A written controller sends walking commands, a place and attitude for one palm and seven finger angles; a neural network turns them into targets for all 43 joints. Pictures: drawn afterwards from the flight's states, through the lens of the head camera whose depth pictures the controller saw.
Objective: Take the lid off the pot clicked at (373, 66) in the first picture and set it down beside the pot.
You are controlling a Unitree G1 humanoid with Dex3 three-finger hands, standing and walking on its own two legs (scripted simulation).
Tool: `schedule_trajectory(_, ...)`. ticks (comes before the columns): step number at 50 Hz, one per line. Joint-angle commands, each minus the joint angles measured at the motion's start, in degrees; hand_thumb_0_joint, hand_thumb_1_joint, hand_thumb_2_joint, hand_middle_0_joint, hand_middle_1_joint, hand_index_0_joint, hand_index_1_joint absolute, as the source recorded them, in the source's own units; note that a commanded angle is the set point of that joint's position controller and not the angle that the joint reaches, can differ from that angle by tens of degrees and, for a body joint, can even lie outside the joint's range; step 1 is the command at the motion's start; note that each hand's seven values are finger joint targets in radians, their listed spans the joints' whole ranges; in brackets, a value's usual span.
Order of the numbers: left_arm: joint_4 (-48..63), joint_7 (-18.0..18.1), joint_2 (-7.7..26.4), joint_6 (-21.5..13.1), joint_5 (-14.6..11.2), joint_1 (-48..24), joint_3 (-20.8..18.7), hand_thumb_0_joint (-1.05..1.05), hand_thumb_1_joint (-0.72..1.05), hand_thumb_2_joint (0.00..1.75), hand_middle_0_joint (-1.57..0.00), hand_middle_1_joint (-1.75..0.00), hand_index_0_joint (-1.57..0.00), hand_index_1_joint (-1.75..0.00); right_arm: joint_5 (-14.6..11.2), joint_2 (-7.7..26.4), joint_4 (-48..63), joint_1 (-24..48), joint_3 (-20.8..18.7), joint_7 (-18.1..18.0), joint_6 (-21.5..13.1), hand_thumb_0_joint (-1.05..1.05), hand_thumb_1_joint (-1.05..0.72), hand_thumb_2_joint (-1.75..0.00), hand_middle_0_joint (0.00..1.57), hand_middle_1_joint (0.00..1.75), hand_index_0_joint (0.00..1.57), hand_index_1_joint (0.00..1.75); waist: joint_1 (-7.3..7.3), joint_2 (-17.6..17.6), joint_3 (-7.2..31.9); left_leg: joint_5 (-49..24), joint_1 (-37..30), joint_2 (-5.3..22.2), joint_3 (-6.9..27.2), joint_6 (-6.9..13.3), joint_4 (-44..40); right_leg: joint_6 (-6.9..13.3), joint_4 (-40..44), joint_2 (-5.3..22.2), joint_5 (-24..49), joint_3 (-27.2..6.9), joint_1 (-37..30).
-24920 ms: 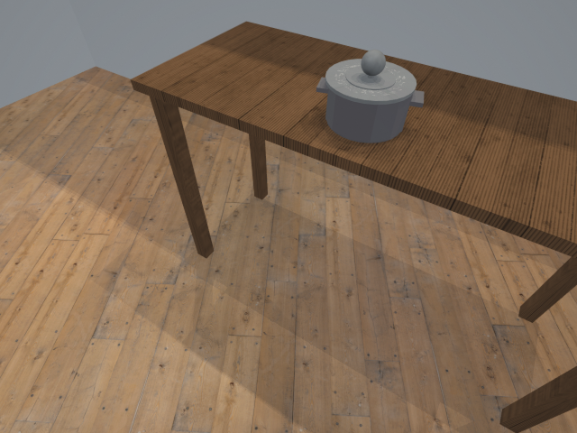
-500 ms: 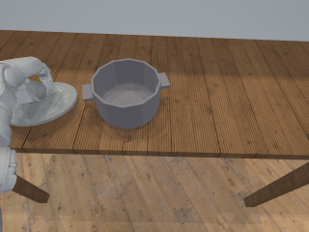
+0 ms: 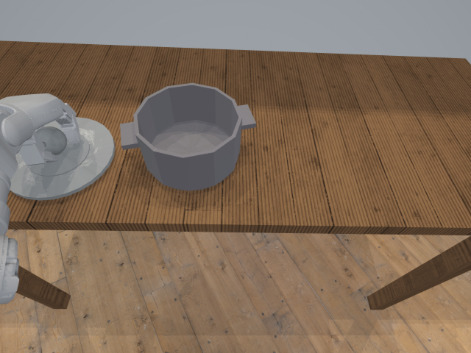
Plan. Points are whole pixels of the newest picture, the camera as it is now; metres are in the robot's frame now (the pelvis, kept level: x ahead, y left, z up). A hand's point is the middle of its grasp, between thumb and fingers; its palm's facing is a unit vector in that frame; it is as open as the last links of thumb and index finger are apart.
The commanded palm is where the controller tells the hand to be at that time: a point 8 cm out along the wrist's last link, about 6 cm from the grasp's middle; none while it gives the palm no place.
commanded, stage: open the fingers wide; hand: left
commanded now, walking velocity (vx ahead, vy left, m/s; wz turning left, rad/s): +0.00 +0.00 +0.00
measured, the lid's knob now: (50, 141) +0.46 +0.31 +0.09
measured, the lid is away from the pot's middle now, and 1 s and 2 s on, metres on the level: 0.24 0.24 0.24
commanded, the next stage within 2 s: raise the empty hand in 0.98 s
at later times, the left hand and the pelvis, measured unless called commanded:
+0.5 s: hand (38, 144) +0.44 +0.31 +0.11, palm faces -0.40 -0.08 -0.91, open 8.3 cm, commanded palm +0.45 +0.31 +0.17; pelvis +0.00 +0.00 +0.00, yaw +0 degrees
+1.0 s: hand (42, 139) +0.45 +0.31 +0.11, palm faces -0.39 -0.06 -0.92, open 10.9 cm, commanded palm +0.45 +0.30 +0.17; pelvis +0.00 +0.01 +0.00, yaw +0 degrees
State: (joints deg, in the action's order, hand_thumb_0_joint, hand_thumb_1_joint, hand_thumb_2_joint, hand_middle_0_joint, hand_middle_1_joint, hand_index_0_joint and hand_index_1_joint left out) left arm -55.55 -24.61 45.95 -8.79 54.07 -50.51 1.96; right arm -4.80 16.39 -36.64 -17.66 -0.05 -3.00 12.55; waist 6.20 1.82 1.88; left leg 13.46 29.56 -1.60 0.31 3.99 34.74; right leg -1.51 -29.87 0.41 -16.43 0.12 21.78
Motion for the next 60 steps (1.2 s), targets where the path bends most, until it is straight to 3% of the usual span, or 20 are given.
schedule_trajectory(1, 14.6, 3.9, 18.5, -1.4, -1.3, -28.9, -6.3, 0.0, 0.46, 1.05, -0.79, -0.88, -0.81, -0.91, 0.3, 9.7, 5.7, -0.9, -3.3, -1.1, -0.8, 0.0, -0.9, -0.9, 0.2, 0.3, 0.2, 0.3, 0.03, 8.0, 22.7, -13.7, -23.9, -0.2, 2.8, 0.9, -3.1, 4.4, 3.4, -4.5, 8.5, 3.3, 4.8)
schedule_trajectory(4, 12.3, 4.6, 21.8, -1.0, -0.9, -26.6, -9.1, 0.0, 0.41, 1.01, -0.75, -0.88, -0.77, -0.9, 0.3, 10.4, 5.3, -1.3, -3.3, -1.1, -0.8, 0.0, -0.9, -0.9, 0.2, 0.3, 0.2, 0.3, -0.4, 6.4, 22.3, -14.1, -23.2, 0.0, 2.9, 0.8, -3.1, 4.7, 3.6, -4.4, 8.9, 3.3, 4.4)
schedule_trajectory(6, 12.4, 4.5, 17.1, -0.2, -0.9, -28.5, -5.0, 0.0, 0.38, 1.0, -0.73, -0.87, -0.74, -0.89, 0.1, 9.8, 5.3, -0.7, -3.1, -0.9, -0.8, 0.0, -0.9, -0.9, 0.2, 0.3, 0.2, 0.3, 0.11, 7.2, 21.1, -11.4, -23.2, -0.2, 3.0, 0.8, -3.5, 4.5, 4.0, -4.5, 7.2, 3.3, 5.7)
schedule_trajectory(9, 13.5, 4.8, 20.4, -0.4, -0.8, -27.9, -7.6, 0.0, 0.33, 0.97, -0.69, -0.86, -0.7, -0.88, 0.4, 10.2, 5.6, -1.0, -3.2, -1.0, -1.0, 0.0, -0.9, -0.9, 0.2, 0.3, 0.2, 0.3, -0.42, 6.9, 23.5, -13.4, -24.2, -0.3, 3.1, 0.8, -3.1, 4.8, 3.8, -4.3, 8.7, 3.0, 4.0)
schedule_trajectory(16, 11.1, 4.2, 16.8, 0.4, -1.1, -28.1, -4.6, 0.0, 0.22, 0.92, -0.61, -0.83, -0.62, -0.84, 0.1, 9.8, 5.3, -0.6, -2.9, -1.2, -0.8, 0.0, -0.9, -0.9, 0.2, 0.3, 0.2, 0.3, 0.27, 5.6, 20.3, -11.9, -22.9, -0.4, 2.7, 0.9, -3.4, 4.4, 4.2, -4.6, 8.3, 3.2, 5.4)
schedule_trajectory(18, 13.6, 4.2, 17.3, 0.4, -1.3, -28.8, -5.1, 0.0, 0.18, 0.91, -0.59, -0.82, -0.6, -0.83, 0.1, 9.8, 5.8, -0.5, -3.0, -1.0, -0.9, 0.0, -0.9, -0.9, 0.2, 0.3, 0.2, 0.3, -0.15, 6.4, 22.0, -12.3, -23.9, -0.4, 3.1, 0.8, -3.6, 4.5, 4.2, -4.6, 8.3, 3.2, 4.6)
schedule_trajectory(21, 8.3, 4.1, 17.6, 0.8, -1.0, -26.0, -5.4, 0.0, 0.13, 0.89, -0.56, -0.8, -0.56, -0.81, 0.1, 9.9, 5.4, -0.8, -2.8, -1.1, -0.7, 0.0, -0.9, -0.9, 0.2, 0.3, 0.2, 0.3, 0.1, 3.2, 19.7, -10.6, -20.8, -0.6, 2.3, 0.9, -3.3, 4.3, 4.1, -4.5, 8.3, 3.1, 4.3)
schedule_trajectory(24, 14.3, 4.1, 19.1, 0.2, -1.0, -29.7, -5.7, 0.0, 0.08, 0.87, -0.53, -0.78, -0.53, -0.79, 0.3, 10.2, 5.9, -0.3, -3.1, -0.9, -0.7, 0.0, -0.9, -0.9, 0.2, 0.3, 0.2, 0.3, -0.26, 6.5, 23.5, -14.3, -23.6, -0.4, 2.5, 0.8, -3.1, 4.6, 3.6, -4.2, 10.1, 3.0, 3.4)
schedule_trajectory(25, 13.1, 4.0, 17.5, 0.4, -0.6, -28.3, -4.9, 0.0, 0.07, 0.86, -0.52, -0.78, -0.52, -0.79, 0.4, 9.7, 6.1, -0.5, -3.1, -0.9, -0.5, 0.0, -0.9, -0.9, 0.2, 0.3, 0.2, 0.3, -0.08, 7.4, 23.5, -15.7, -24.3, -0.7, 2.7, 0.9, -2.5, 4.6, 3.5, -4.6, 10.0, 3.0, 4.2)
schedule_trajectory(28, 9.7, 3.4, 15.5, 0.9, -1.4, -25.1, -4.0, 0.0, 0.01, 0.84, -0.48, -0.76, -0.49, -0.76, 0.0, 9.7, 5.7, -0.8, -2.9, -0.7, 0.0, 0.0, -0.9, -0.9, 0.2, 0.3, 0.2, 0.3, 0.13, 4.4, 20.3, -13.9, -22.9, -0.3, 2.9, 0.6, -2.8, 4.3, 3.8, -4.8, 8.6, 3.4, 5.9)
schedule_trajectory(34, 13.7, 3.7, 19.2, 0.2, -1.3, -28.5, -6.2, 0.0, -0.09, 0.81, -0.42, -0.72, -0.42, -0.72, 0.2, 10.2, 6.1, -0.7, -3.1, -0.7, 0.2, 0.0, -0.9, -0.9, 0.2, 0.3, 0.2, 0.3, -0.08, 5.3, 23.5, -15.9, -23.7, -0.5, 2.8, 0.8, -2.3, 4.5, 3.3, -4.5, 10.4, 3.0, 4.3)
schedule_trajectory(36, 14.2, 3.8, 16.4, 0.2, -1.1, -27.7, -4.6, 0.0, -0.09, 0.81, -0.42, -0.72, -0.42, -0.72, 0.3, 9.5, 6.2, -0.8, -3.2, -0.6, 0.2, 0.0, -0.9, -0.9, 0.2, 0.3, 0.2, 0.3, -0.12, 7.8, 24.0, -19.6, -26.1, -0.3, 3.4, 0.7, -1.9, 4.4, 3.1, -4.9, 10.5, 3.3, 5.8)
schedule_trajectory(39, 13.8, 3.8, 17.3, 0.2, -1.5, -25.8, -5.9, 0.0, -0.09, 0.82, -0.43, -0.71, -0.43, -0.71, 0.3, 9.9, 6.2, -0.8, -3.3, -0.1, 0.4, 0.0, -0.9, -0.9, 0.2, 0.3, 0.2, 0.3, -0.4, 6.6, 23.2, -20.3, -25.7, 0.1, 3.6, 0.4, -2.2, 4.6, 3.3, -4.6, 10.4, 3.3, 5.8)
schedule_trajectory(42, 13.7, 4.1, 16.2, 0.8, -1.2, -25.6, -5.2, 0.0, -0.1, 0.83, -0.43, -0.7, -0.43, -0.7, 0.3, 9.5, 6.6, -0.6, -3.3, 0.1, 0.7, 0.0, -0.9, -0.9, 0.2, 0.3, 0.2, 0.3, -0.39, 6.2, 23.2, -18.4, -25.5, -0.1, 3.6, 0.4, -2.4, 4.4, 3.4, -4.9, 9.4, 3.2, 5.9)
schedule_trajectory(44, 15.2, 4.3, 18.5, 0.5, -1.5, -26.4, -6.8, 0.0, -0.1, 0.84, -0.44, -0.69, -0.44, -0.69, 0.4, 10.0, 6.8, -0.5, -3.4, 0.1, 0.6, 0.0, -0.9, -0.9, 0.2, 0.3, 0.2, 0.3, -0.58, 5.8, 24.0, -18.9, -25.3, 0.0, 3.6, 0.4, -2.6, 4.6, 3.5, -4.5, 10.4, 3.0, 4.7)
schedule_trajectory(46, 12.3, 4.3, 15.4, 1.1, -1.1, -25.0, -4.6, 0.0, -0.11, 0.84, -0.44, -0.68, -0.44, -0.68, 0.3, 9.3, 6.7, -0.5, -3.2, 0.1, 0.7, 0.0, -0.9, -0.9, 0.2, 0.3, 0.2, 0.3, -0.18, 5.6, 21.9, -17.7, -24.7, -0.1, 3.6, 0.5, -2.6, 4.4, 3.6, -4.9, 9.2, 3.2, 6.2)
schedule_trajectory(48, 11.9, 4.3, 15.6, 1.7, -1.2, -26.7, -4.2, 0.0, -0.11, 0.85, -0.45, -0.67, -0.45, -0.67, 0.1, 9.6, 6.5, -0.7, -3.1, 0.0, 0.7, 0.0, -0.9, -0.9, 0.2, 0.3, 0.2, 0.3, -0.14, 3.7, 21.4, -13.7, -23.1, -0.2, 3.6, 0.5, -3.5, 4.3, 3.8, -4.8, 7.9, 3.1, 5.6)
schedule_trajectory(51, 15.1, 4.6, 16.0, 1.2, -0.8, -27.5, -4.8, 0.0, -0.12, 0.86, -0.45, -0.66, -0.45, -0.66, 0.3, 9.3, 7.1, -0.6, -3.2, -0.1, 0.4, 0.0, -0.9, -0.9, 0.2, 0.3, 0.2, 0.3, -0.32, 6.1, 24.6, -18.3, -26.5, -0.2, 3.9, 0.5, -2.7, 4.5, 3.5, -4.8, 9.5, 3.0, 5.3)
schedule_trajectory(56, 12.4, 4.5, 16.1, 1.9, -1.1, -27.3, -4.7, 0.0, -0.12, 0.87, -0.46, -0.65, -0.46, -0.65, 0.2, 9.5, 6.7, -0.7, -3.0, -0.1, 0.4, 0.0, -0.9, -0.9, 0.2, 0.3, 0.2, 0.3, -0.25, 4.3, 21.8, -14.4, -23.8, -0.4, 3.7, 0.5, -3.6, 4.5, 4.0, -4.7, 8.4, 3.0, 5.1)
schedule_trajectory(60, 17.9, 4.7, 17.8, 1.9, -0.6, -32.4, -5.3, 0.0, -0.12, 0.87, -0.46, -0.65, -0.46, -0.65, 0.5, 9.3, 7.0, -0.7, -3.1, -0.2, -0.4, 0.0, -0.9, -0.9, 0.2, 0.3, 0.2, 0.3, -0.25, 8.3, 26.0, -19.2, -28.5, -0.2, 4.6, 0.4, -3.3, 4.7, 4.3, -4.7, 9.7, 2.9, 4.5)
